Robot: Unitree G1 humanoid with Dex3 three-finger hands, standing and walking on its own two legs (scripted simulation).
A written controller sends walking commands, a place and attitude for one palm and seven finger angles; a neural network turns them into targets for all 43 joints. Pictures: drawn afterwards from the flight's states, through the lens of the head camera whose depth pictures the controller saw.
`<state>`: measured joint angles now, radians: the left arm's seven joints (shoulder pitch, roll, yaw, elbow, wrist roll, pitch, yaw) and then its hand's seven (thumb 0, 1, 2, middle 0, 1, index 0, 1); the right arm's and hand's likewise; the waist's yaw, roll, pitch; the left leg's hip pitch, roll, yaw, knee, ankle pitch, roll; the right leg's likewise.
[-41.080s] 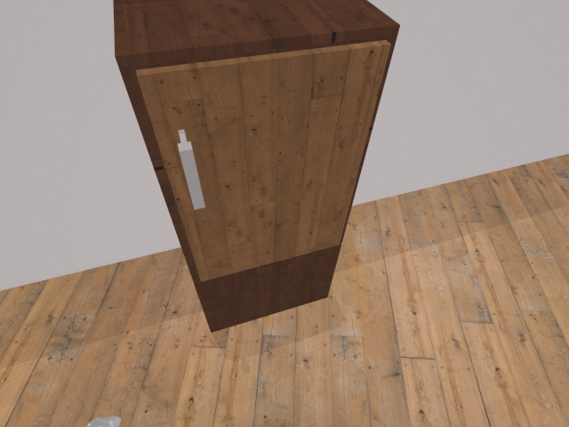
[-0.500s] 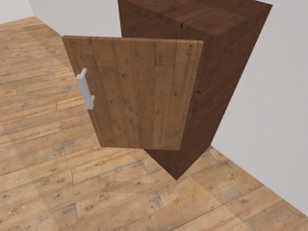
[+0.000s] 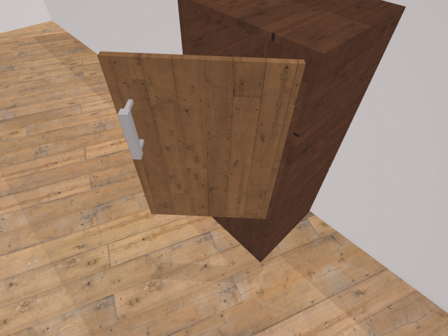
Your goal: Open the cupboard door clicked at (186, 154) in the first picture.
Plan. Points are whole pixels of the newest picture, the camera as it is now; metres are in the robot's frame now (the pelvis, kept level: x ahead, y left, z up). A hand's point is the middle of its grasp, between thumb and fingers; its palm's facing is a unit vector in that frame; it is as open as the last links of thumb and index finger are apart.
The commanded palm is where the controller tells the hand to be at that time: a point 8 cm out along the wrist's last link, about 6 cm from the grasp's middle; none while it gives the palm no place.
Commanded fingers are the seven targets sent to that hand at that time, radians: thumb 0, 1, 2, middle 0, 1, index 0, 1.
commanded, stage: look again from close up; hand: left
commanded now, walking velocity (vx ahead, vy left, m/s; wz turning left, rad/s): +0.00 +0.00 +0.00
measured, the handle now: (133, 130) +0.54 +0.26 +0.05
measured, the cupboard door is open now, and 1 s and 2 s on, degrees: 44 44 44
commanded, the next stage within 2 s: raise the hand with hooked fingers in 0.36 s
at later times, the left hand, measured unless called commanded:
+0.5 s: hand out of the picture +0.00 +0.19 -0.17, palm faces +0.08 -0.98 -0.20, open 7.4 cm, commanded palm +0.09 +0.24 -0.07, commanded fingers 0.00 0.83 0.87 -0.20 -0.34 -0.20 -0.34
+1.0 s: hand out of the picture +0.11 +0.21 -0.04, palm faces +0.19 -0.98 -0.06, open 9.3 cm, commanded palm +0.12 +0.26 -0.03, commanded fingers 0.00 0.25 0.62 -0.25 -0.72 -0.25 -0.72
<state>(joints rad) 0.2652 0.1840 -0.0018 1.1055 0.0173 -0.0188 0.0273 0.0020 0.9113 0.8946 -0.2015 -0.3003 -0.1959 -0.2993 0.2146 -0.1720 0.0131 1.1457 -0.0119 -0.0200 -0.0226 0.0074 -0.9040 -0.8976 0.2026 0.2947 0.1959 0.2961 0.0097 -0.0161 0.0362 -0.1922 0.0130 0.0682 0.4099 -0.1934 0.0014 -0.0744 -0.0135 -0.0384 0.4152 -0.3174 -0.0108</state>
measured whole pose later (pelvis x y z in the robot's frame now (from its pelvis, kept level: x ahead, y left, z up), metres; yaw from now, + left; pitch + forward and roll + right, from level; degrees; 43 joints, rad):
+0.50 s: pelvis -0.01 +0.01 +0.00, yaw +0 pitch -1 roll +0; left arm 0.33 0.17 0.01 0.96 -0.02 0.03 0.03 0.01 0.91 0.89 -0.20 -0.30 -0.20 -0.30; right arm 0.23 -0.18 0.01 1.09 0.00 -0.02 -0.02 0.01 -0.90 -0.90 0.20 0.29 0.20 0.30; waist 0.01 0.00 0.05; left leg -0.23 0.01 0.06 0.43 -0.19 0.01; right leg -0.10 -0.01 -0.04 0.41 -0.30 0.00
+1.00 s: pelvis -0.05 -0.01 -0.08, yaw +3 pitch +10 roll -2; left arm 0.50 0.21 0.22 0.03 -0.28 -0.52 -0.27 0.01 0.47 0.71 -0.24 -0.58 -0.23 -0.58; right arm 0.16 -0.26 -0.04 0.53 0.01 -0.23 -0.06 0.01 -0.90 -0.90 0.20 0.29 0.20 0.30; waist 0.06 -0.01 -0.10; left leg -0.87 0.05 -0.03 1.10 -0.41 -0.01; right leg -0.70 0.00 -0.12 1.10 -0.57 -0.04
